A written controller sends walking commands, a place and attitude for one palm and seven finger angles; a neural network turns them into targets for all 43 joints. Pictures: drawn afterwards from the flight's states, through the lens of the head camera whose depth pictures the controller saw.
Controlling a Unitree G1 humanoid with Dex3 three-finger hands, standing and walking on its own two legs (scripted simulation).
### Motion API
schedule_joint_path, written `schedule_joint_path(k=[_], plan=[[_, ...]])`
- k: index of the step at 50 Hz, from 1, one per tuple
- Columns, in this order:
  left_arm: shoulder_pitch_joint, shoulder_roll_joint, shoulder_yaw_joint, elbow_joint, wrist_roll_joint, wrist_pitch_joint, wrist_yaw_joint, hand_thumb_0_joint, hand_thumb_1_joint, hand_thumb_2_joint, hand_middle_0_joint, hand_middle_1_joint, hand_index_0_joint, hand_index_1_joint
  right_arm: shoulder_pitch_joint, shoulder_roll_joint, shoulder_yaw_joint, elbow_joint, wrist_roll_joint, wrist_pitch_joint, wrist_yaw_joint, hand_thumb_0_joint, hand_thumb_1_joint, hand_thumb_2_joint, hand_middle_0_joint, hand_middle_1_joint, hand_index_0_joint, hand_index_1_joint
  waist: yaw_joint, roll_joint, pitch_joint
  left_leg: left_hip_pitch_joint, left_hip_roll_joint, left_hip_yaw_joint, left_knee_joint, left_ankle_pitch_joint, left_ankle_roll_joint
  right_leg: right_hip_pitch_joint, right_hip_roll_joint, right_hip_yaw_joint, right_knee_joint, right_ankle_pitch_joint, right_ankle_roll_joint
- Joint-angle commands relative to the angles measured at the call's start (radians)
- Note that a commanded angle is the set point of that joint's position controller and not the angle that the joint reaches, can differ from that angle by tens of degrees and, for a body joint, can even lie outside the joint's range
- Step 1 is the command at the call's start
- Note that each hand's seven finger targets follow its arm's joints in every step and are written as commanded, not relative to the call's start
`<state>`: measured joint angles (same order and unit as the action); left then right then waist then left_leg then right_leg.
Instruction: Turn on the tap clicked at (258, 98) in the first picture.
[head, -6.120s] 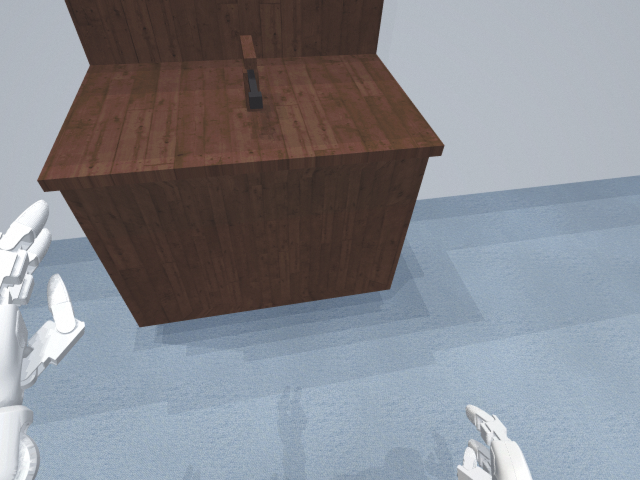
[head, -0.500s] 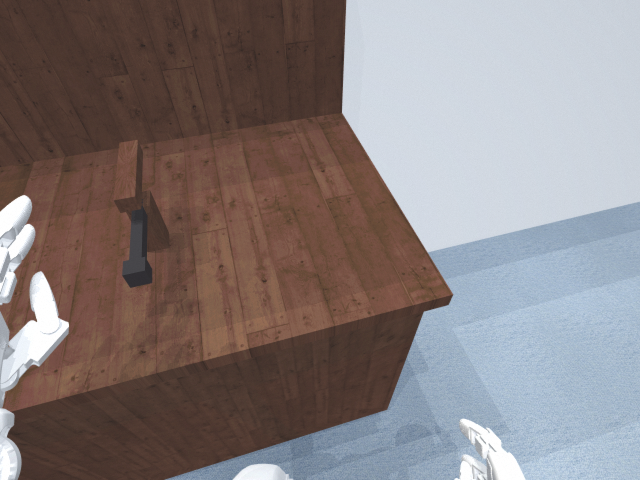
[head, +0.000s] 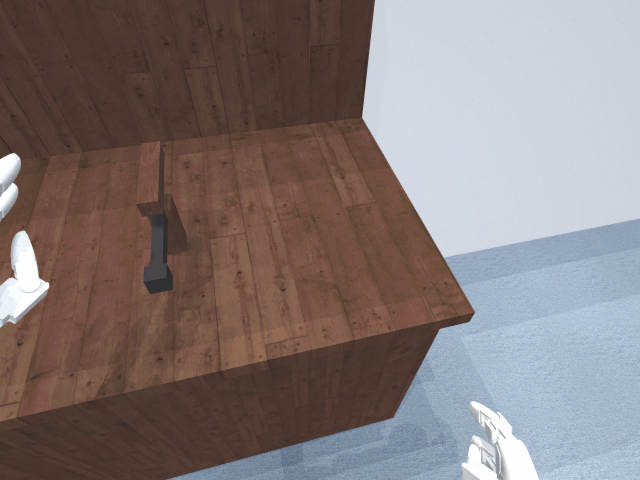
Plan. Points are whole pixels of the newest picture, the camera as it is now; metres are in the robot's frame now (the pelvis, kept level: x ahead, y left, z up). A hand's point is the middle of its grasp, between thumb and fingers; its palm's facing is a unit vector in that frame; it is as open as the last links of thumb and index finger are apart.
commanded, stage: come to a stop and stand still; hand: left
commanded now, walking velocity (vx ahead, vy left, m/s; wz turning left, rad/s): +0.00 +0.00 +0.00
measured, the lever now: (158, 278) +0.33 +0.26 +0.06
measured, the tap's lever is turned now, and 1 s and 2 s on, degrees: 0 0 0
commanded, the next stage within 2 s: look again from close up in 0.72 s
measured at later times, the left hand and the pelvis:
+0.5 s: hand (32, 262) +0.25 +0.32 +0.18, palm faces +0.36 -0.84 -0.41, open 7.4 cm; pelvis +0.02 +0.07 +0.00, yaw -2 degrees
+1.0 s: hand (36, 287) +0.24 +0.31 +0.16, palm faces +0.38 -0.85 -0.37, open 7.4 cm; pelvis +0.01 +0.06 +0.00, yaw -1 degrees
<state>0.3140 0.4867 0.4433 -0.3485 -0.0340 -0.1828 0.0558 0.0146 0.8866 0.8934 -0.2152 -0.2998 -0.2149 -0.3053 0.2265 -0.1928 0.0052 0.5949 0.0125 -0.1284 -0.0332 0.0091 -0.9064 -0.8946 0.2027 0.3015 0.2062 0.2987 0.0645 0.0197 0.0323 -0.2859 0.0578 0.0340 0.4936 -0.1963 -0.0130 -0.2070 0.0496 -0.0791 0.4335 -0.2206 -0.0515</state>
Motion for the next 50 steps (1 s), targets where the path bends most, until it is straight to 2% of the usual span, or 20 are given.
schedule_joint_path(k=[1,3,4,6,8,9,10,13,15,17,21,25,29,30,34,35,39,45,49,50], plan=[[-0.172,0.037,-0.048,-0.065,-0.018,-0.045,-0.004,0.0,0.9,0.9,-0.2,-0.3,-0.2,-0.3,-0.053,-0.139,-0.06,-0.166,0.015,-0.067,-0.011,0.0,-0.9,-0.9,0.2,0.3,0.2,0.3,-0.007,-0.006,-0.119,0.141,-0.007,0.022,-0.018,0.078,0.044,-0.037,-0.161,0.217,-0.074,0.269,0.086],[-0.114,-0.016,-0.107,-0.16,-0.02,-0.057,0.009,0.0,0.9,0.9,-0.2,-0.3,-0.2,-0.3,-0.077,-0.119,-0.044,-0.172,0.023,-0.072,0.01,0.0,-0.9,-0.9,0.2,0.3,0.2,0.3,-0.002,-0.084,-0.107,0.107,-0.027,0.021,-0.01,0.0,0.051,-0.015,-0.164,0.225,-0.143,0.11,0.135],[-0.095,-0.057,-0.145,-0.216,-0.021,-0.057,0.019,0.0,0.9,0.9,-0.2,-0.3,-0.2,-0.3,-0.123,-0.102,-0.036,-0.168,0.032,-0.074,0.017,0.0,-0.9,-0.9,0.2,0.3,0.2,0.3,-0.006,-0.085,-0.11,0.142,-0.024,0.013,-0.022,-0.011,0.057,-0.028,-0.159,0.23,-0.158,0.057,0.126],[-0.091,0.027,-0.076,-0.306,-0.006,-0.067,0.035,0.0,0.9,0.9,-0.2,-0.3,-0.2,-0.3,-0.117,-0.118,-0.04,-0.187,0.016,-0.079,0.009,0.0,-0.9,-0.9,0.2,0.3,0.2,0.3,-0.01,-0.166,-0.089,0.118,-0.046,0.005,-0.005,-0.076,0.052,-0.055,-0.171,0.233,-0.225,-0.135,0.103],[-0.055,0.105,0.016,-0.362,0.0,-0.082,0.053,0.0,0.9,0.9,-0.2,-0.3,-0.2,-0.3,-0.124,-0.126,-0.041,-0.183,0.002,-0.082,0.001,0.0,-0.9,-0.9,0.2,0.3,0.2,0.3,-0.015,-0.143,-0.074,0.122,-0.05,-0.004,-0.01,-0.083,0.045,-0.088,-0.184,0.247,-0.247,-0.229,0.052],[-0.04,0.189,0.099,-0.41,0.001,-0.09,0.068,0.0,0.9,0.9,-0.2,-0.3,-0.2,-0.3,-0.145,-0.134,-0.038,-0.171,-0.001,-0.076,-0.003,0.0,-0.9,-0.9,0.2,0.3,0.2,0.3,-0.015,-0.063,-0.072,0.145,-0.04,-0.018,-0.033,-0.072,0.041,-0.108,-0.177,0.233,-0.23,-0.228,0.027],[-0.028,0.147,0.087,-0.406,-0.005,-0.102,0.067,0.0,0.9,0.9,-0.2,-0.3,-0.2,-0.3,-0.135,-0.129,-0.038,-0.177,-0.006,-0.077,-0.008,0.0,-0.9,-0.9,0.2,0.3,0.2,0.3,-0.029,-0.02,-0.087,0.128,-0.032,-0.038,-0.055,-0.073,0.045,-0.075,-0.172,0.208,-0.201,-0.215,0.014],[-0.01,0.135,0.101,-0.416,-0.016,-0.118,0.071,0.0,0.9,0.9,-0.2,-0.3,-0.2,-0.3,-0.131,-0.127,-0.038,-0.192,-0.002,-0.076,-0.012,0.0,-0.9,-0.9,0.2,0.3,0.2,0.3,-0.031,0.156,-0.073,0.033,0.014,-0.108,-0.155,-0.096,0.051,0.028,-0.1,0.164,-0.111,-0.086,0.023],[0.0,0.13,0.107,-0.423,-0.016,-0.129,0.068,0.0,0.9,0.9,-0.2,-0.3,-0.2,-0.3,-0.12,-0.129,-0.036,-0.189,-0.005,-0.078,-0.013,0.0,-0.9,-0.9,0.2,0.3,0.2,0.3,-0.032,0.195,-0.09,-0.011,0.053,-0.141,-0.198,-0.085,0.061,0.102,-0.08,0.103,-0.043,0.003,0.029],[0.026,0.129,0.117,-0.412,-0.018,-0.137,0.063,0.0,0.9,0.9,-0.2,-0.3,-0.2,-0.3,-0.097,-0.127,-0.04,-0.189,-0.006,-0.091,-0.008,0.0,-0.9,-0.9,0.2,0.3,0.2,0.3,-0.029,0.167,-0.134,0.021,0.056,-0.135,-0.164,0.032,0.059,0.135,-0.084,0.094,-0.034,0.093,0.03],[0.108,0.047,0.036,-0.382,-0.015,-0.125,0.046,0.0,0.9,0.9,-0.2,-0.3,-0.2,-0.3,-0.059,-0.143,-0.052,-0.169,-0.004,-0.101,0.011,0.0,-0.9,-0.9,0.2,0.3,0.2,0.3,-0.043,0.073,-0.198,0.157,0.068,-0.127,-0.109,0.345,0.034,0.093,-0.082,0.07,-0.027,0.201,0.039],[0.095,0.008,-0.02,-0.338,-0.002,-0.104,0.042,0.0,0.9,0.9,-0.2,-0.3,-0.2,-0.3,-0.056,-0.145,-0.052,-0.149,-0.011,-0.087,0.022,0.0,-0.9,-0.9,0.2,0.3,0.2,0.3,-0.052,0.095,-0.171,0.208,0.1,-0.15,-0.131,0.493,0.0,0.003,-0.068,0.049,0.022,0.037,0.043],[0.029,0.09,0.059,-0.388,0.003,-0.098,0.06,0.0,0.9,0.9,-0.2,-0.3,-0.2,-0.3,-0.096,-0.13,-0.042,-0.163,-0.005,-0.068,0.016,0.0,-0.9,-0.9,0.2,0.3,0.2,0.3,-0.043,0.071,-0.169,0.217,0.103,-0.144,-0.12,0.47,-0.014,0.003,-0.081,0.046,0.004,0.026,0.04],[0.028,0.058,0.031,-0.371,-0.005,-0.1,0.056,0.0,0.9,0.9,-0.2,-0.3,-0.2,-0.3,-0.085,-0.132,-0.038,-0.163,-0.014,-0.058,0.014,0.0,-0.9,-0.9,0.2,0.3,0.2,0.3,-0.049,0.055,-0.167,0.185,0.098,-0.155,-0.117,0.441,-0.011,0.029,-0.084,0.046,-0.018,0.047,0.038],[0.002,0.093,0.063,-0.436,-0.003,-0.106,0.068,0.0,0.9,0.9,-0.2,-0.3,-0.2,-0.3,-0.115,-0.126,-0.038,-0.173,-0.001,-0.057,0.008,0.0,-0.9,-0.9,0.2,0.3,0.2,0.3,-0.046,0.091,-0.185,0.172,0.063,-0.13,-0.108,0.38,-0.032,0.082,-0.093,0.053,-0.03,0.145,0.03],[0.016,0.055,0.03,-0.41,-0.011,-0.109,0.063,0.0,0.9,0.9,-0.2,-0.3,-0.2,-0.3,-0.103,-0.13,-0.035,-0.171,-0.01,-0.052,0.008,0.0,-0.9,-0.9,0.2,0.3,0.2,0.3,-0.046,0.095,-0.176,0.152,0.063,-0.134,-0.125,0.333,-0.025,0.082,-0.088,0.048,-0.037,0.117,0.031],[0.041,0.049,0.032,-0.388,-0.006,-0.105,0.07,0.0,0.9,0.9,-0.2,-0.3,-0.2,-0.3,-0.114,-0.127,-0.039,-0.17,-0.002,-0.051,0.006,0.0,-0.9,-0.9,0.2,0.3,0.2,0.3,-0.046,0.134,-0.155,0.128,0.061,-0.136,-0.155,0.208,-0.023,0.083,-0.092,0.062,-0.048,0.1,0.03],[0.051,0.006,-0.012,-0.287,-0.007,-0.1,0.065,0.0,0.9,0.9,-0.2,-0.3,-0.2,-0.3,-0.103,-0.141,-0.039,-0.165,-0.004,-0.03,0.0,0.0,-0.9,-0.9,0.2,0.3,0.2,0.3,-0.05,0.045,-0.115,0.054,0.04,-0.144,-0.187,0.035,0.001,0.09,-0.095,0.071,-0.093,0.094,0.033],[0.012,0.051,0.017,-0.337,0.001,-0.103,0.074,0.0,0.9,0.9,-0.2,-0.3,-0.2,-0.3,-0.13,-0.138,-0.043,-0.177,0.007,-0.032,-0.009,0.0,-0.9,-0.9,0.2,0.3,0.2,0.3,-0.049,0.066,-0.114,0.062,0.035,-0.139,-0.189,0.01,0.011,0.094,-0.103,0.082,-0.091,0.087,0.034],[0.018,0.017,-0.018,-0.319,-0.003,-0.106,0.068,0.0,0.9,0.9,-0.2,-0.3,-0.2,-0.3,-0.118,-0.141,-0.04,-0.173,-0.001,-0.029,-0.008,0.0,-0.9,-0.9,0.2,0.3,0.2,0.3,-0.048,0.059,-0.111,0.049,0.033,-0.14,-0.194,-0.02,0.023,0.095,-0.099,0.078,-0.099,0.076,0.035]])
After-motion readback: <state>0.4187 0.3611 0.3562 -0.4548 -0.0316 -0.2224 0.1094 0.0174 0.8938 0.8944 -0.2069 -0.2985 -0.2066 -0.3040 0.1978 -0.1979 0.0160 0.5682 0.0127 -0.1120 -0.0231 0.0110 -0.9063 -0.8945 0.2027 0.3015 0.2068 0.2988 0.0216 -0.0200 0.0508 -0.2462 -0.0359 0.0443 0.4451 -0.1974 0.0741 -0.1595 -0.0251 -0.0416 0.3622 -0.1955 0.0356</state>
